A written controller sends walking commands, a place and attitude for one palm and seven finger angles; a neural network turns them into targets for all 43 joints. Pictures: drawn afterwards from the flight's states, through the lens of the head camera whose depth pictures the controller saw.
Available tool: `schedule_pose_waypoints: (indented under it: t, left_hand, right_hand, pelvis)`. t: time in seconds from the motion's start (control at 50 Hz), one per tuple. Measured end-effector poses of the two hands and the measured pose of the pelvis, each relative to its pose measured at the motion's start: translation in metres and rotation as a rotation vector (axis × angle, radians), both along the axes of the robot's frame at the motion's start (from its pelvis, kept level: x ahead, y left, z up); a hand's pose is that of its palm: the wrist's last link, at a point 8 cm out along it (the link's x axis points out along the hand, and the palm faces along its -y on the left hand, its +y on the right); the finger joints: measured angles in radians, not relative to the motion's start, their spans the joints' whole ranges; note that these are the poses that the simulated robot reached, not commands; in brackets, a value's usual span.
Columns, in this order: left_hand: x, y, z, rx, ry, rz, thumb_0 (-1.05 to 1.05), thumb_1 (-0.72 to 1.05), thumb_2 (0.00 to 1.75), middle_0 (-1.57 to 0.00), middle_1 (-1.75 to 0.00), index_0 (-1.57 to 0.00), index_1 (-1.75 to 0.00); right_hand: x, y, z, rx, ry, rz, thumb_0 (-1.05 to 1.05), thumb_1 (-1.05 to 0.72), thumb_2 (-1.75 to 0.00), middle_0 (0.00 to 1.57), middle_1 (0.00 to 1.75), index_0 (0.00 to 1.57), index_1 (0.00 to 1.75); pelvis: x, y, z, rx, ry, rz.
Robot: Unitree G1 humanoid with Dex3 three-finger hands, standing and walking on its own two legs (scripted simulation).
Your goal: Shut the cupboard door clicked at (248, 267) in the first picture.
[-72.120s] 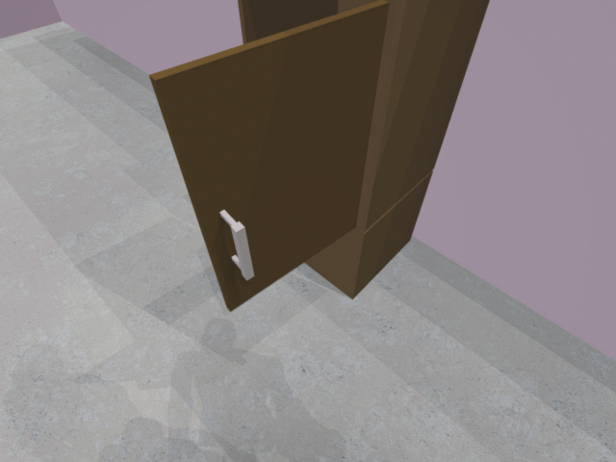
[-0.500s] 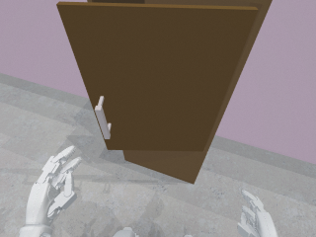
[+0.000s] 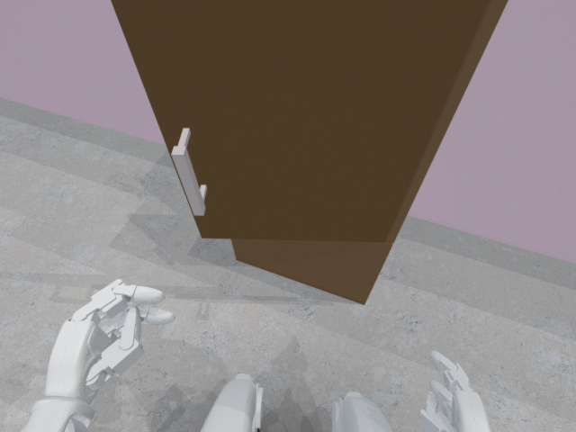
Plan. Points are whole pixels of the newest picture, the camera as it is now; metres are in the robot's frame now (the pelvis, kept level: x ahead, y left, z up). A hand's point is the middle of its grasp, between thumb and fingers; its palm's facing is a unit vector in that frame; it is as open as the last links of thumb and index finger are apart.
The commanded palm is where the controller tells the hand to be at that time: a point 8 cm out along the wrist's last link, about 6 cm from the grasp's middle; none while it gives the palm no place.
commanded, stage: raise the hand and make a fist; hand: left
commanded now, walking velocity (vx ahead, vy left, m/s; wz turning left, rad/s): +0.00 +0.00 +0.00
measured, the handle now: (192, 174) +0.50 +0.20 +0.03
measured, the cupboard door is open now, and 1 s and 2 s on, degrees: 19 19 19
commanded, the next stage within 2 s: bring the fist close to the handle in 1.14 s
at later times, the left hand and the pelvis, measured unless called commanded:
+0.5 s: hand (125, 341) +0.22 +0.21 +0.05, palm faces +0.04 -1.00 -0.02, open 3.1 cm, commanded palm +0.20 +0.27 +0.05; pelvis +0.01 +0.03 +0.00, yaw +0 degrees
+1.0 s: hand (138, 330) +0.23 +0.20 +0.05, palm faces +0.02 -1.00 -0.04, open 3.1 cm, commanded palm +0.21 +0.26 +0.05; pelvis +0.01 +0.02 +0.00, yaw +0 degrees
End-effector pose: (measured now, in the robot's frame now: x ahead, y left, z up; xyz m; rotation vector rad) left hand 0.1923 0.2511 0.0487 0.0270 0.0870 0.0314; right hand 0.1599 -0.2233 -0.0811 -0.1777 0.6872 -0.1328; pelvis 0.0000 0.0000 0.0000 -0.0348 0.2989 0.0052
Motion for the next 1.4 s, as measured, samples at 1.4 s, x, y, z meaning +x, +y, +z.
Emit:
schedule_pose_waypoints:
  t: [1.4]
  left_hand:
    - [0.028,-0.008,-0.001,0.012,-0.094,-0.014,0.02,0.9,0.9,-1.31,-1.5,-1.3,-1.5]
  right_hand:
    - [0.028,0.001,0.003,-0.059,0.016,0.08,0.01,-0.9,-0.89,0.2,0.3,0.2,0.3]
  pelvis:
    - [0.007,0.007,-0.008,-0.014,0.023,0.011]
